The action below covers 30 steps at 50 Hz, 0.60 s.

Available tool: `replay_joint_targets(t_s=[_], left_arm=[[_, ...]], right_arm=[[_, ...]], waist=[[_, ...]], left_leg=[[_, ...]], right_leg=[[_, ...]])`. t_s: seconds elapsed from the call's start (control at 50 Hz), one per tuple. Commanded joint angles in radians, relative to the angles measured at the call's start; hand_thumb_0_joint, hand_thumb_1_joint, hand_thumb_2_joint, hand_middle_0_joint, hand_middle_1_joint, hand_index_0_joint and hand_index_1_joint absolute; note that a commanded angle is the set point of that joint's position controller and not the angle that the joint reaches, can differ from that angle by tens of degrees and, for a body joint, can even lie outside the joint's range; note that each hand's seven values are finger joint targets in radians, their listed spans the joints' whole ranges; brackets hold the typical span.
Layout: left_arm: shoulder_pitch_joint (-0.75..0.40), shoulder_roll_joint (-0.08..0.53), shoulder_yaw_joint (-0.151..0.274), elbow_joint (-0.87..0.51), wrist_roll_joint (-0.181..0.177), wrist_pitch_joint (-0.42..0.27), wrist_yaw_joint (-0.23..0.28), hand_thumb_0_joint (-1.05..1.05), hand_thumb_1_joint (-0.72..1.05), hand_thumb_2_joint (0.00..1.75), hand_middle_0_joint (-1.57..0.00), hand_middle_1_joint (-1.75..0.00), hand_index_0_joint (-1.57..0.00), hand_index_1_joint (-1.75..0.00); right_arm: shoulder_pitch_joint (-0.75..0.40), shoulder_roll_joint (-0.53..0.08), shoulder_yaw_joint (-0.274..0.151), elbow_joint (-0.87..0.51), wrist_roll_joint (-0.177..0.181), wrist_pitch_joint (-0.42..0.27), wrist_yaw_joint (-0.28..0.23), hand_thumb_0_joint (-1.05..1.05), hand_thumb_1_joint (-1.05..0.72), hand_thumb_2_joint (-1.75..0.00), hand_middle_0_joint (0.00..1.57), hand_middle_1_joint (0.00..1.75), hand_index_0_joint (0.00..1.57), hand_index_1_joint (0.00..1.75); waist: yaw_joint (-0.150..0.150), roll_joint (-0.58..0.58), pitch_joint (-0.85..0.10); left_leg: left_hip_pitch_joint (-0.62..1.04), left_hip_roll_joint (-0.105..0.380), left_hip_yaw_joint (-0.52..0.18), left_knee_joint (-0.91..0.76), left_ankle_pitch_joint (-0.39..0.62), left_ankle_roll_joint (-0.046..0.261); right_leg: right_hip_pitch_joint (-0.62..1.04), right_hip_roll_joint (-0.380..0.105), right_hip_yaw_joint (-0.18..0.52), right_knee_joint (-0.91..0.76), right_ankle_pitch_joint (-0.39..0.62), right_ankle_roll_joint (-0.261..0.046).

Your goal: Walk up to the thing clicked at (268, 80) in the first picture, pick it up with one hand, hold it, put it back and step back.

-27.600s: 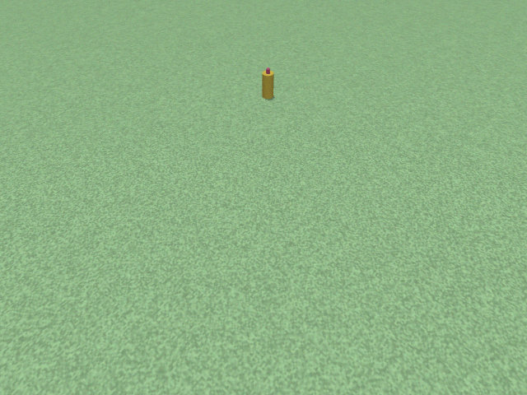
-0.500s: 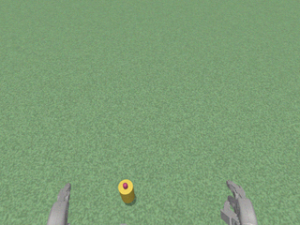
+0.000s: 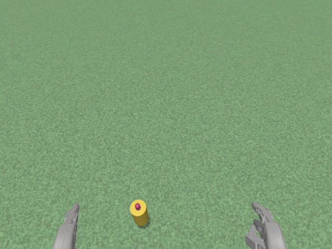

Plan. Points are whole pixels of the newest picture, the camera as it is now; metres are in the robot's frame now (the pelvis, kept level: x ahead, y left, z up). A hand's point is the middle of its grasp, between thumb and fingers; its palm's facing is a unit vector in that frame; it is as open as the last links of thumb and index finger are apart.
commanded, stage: home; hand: left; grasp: from the side
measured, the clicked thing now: (139, 212) +0.41 +0.14 -0.62
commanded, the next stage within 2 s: stand in 0.82 s
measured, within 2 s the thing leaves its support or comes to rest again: neither
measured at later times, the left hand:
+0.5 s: hand (92, 237) +0.18 +0.18 -0.06, palm faces +0.09 -0.95 -0.28, open 17.1 cm
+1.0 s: hand (90, 238) +0.18 +0.19 -0.06, palm faces +0.09 -0.95 -0.28, open 17.0 cm
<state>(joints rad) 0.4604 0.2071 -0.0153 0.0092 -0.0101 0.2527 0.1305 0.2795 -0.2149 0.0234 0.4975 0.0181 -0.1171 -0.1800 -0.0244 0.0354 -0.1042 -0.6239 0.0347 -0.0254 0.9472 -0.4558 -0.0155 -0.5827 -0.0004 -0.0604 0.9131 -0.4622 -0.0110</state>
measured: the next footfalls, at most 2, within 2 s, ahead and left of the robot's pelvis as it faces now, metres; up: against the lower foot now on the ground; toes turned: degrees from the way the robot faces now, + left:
none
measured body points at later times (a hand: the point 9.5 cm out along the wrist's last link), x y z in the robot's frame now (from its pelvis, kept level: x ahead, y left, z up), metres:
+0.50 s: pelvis +0.01 +0.00 +0.00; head +0.03 +0.00 +0.45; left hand +0.17 +0.23 -0.04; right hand +0.17 -0.24 -0.07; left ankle +0.01 +0.13 -0.69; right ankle +0.00 -0.11 -0.69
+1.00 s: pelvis +0.01 +0.01 +0.00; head +0.03 +0.01 +0.45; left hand +0.17 +0.24 -0.03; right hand +0.17 -0.23 -0.07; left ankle +0.01 +0.13 -0.69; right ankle +0.00 -0.11 -0.69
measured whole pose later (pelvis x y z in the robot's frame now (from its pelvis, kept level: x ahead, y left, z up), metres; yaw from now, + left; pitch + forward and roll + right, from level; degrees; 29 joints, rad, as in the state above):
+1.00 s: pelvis +0.01 +0.01 +0.00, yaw +0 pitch +8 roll -2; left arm 0.46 0.21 -0.01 0.00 -0.01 0.27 0.13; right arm 0.28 -0.21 0.03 0.51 0.01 -0.12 -0.18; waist -0.02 0.03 -0.11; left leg -0.61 0.03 -0.02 0.95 -0.47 -0.01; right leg -0.57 0.00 -0.06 0.90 -0.47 0.00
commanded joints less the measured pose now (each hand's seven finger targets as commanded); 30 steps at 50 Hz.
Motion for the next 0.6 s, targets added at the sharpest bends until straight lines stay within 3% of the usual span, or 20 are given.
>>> replay_joint_targets(t_s=[0.0,0.12,0.32,0.34,0.5,0.56,0.58], left_arm=[[-0.028,0.100,0.057,-0.180,0.004,-0.050,0.011,0.00,-0.48,0.10,-0.06,-0.07,-0.06,-0.07],[-0.035,0.104,0.057,-0.202,0.004,-0.051,0.012,0.00,-0.48,0.11,-0.06,-0.07,-0.06,-0.07],[-0.010,0.100,0.061,-0.187,0.003,-0.049,0.012,0.00,-0.48,0.10,-0.06,-0.07,-0.06,-0.07],[0.006,0.094,0.056,-0.170,0.005,-0.047,0.011,0.00,-0.49,0.10,-0.05,-0.07,-0.06,-0.07],[-0.008,0.106,0.068,-0.188,0.003,-0.044,0.012,0.00,-0.52,0.08,-0.05,-0.07,-0.06,-0.06],[-0.002,0.099,0.063,-0.183,0.003,-0.043,0.011,0.00,-0.50,0.09,-0.05,-0.07,-0.06,-0.07],[-0.018,0.107,0.068,-0.207,0.002,-0.043,0.011,0.00,-0.50,0.09,-0.05,-0.07,-0.06,-0.07]], right_arm=[[-0.071,-0.117,-0.049,-0.156,-0.004,-0.061,-0.010,0.00,-0.90,-0.90,0.20,0.30,0.20,0.30],[-0.068,-0.116,-0.047,-0.152,-0.004,-0.067,-0.012,0.00,-0.90,-0.90,0.20,0.30,0.20,0.30],[-0.066,-0.113,-0.048,-0.147,-0.006,-0.066,-0.013,0.00,-0.90,-0.90,0.20,0.30,0.20,0.30],[-0.062,-0.116,-0.051,-0.148,-0.007,-0.065,-0.013,0.00,-0.90,-0.90,0.20,0.30,0.20,0.30],[-0.064,-0.112,-0.048,-0.143,-0.007,-0.063,-0.012,0.00,-0.90,-0.90,0.20,0.30,0.20,0.30],[-0.059,-0.115,-0.050,-0.145,-0.006,-0.061,-0.010,0.00,-0.90,-0.90,0.20,0.30,0.20,0.30],[-0.062,-0.113,-0.049,-0.143,-0.006,-0.061,-0.009,0.00,-0.90,-0.90,0.20,0.30,0.20,0.30]], waist=[[-0.007,-0.022,-0.093],[-0.003,-0.005,-0.089],[0.006,-0.019,-0.104],[-0.004,-0.031,-0.120],[0.006,0.002,-0.102],[-0.004,-0.019,-0.106],[0.006,-0.004,-0.111]], left_leg=[[0.078,-0.028,0.024,-0.140,0.155,0.028],[0.085,-0.028,0.021,-0.150,0.144,0.027],[0.094,-0.027,0.023,-0.127,0.241,0.026],[0.100,-0.026,0.021,-0.124,0.250,0.026],[0.100,-0.025,0.019,-0.132,0.253,0.022],[0.109,-0.025,0.019,-0.128,0.268,0.024],[0.109,-0.023,0.017,-0.135,0.261,0.022]], right_leg=[[0.038,0.017,0.012,-0.173,0.169,0.006],[0.039,0.017,0.010,-0.168,0.155,0.004],[0.063,0.016,0.007,-0.160,0.252,0.007],[0.070,0.018,0.007,-0.153,0.264,0.007],[0.062,0.018,0.002,-0.154,0.258,0.004],[0.070,0.018,0.005,-0.153,0.280,0.007],[0.070,0.018,0.003,-0.150,0.266,0.003]])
